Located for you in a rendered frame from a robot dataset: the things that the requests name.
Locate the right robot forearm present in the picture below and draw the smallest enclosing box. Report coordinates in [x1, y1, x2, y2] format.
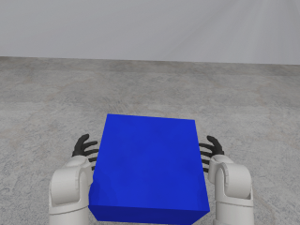
[207, 155, 255, 225]

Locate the left robot hand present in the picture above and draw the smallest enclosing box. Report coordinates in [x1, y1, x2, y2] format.
[72, 133, 99, 171]

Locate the left robot forearm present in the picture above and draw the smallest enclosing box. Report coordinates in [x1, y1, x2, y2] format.
[48, 155, 94, 225]

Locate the right robot hand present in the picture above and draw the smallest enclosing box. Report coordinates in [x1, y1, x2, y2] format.
[199, 135, 225, 173]

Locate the carton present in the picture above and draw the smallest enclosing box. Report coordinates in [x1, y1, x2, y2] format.
[88, 113, 210, 225]

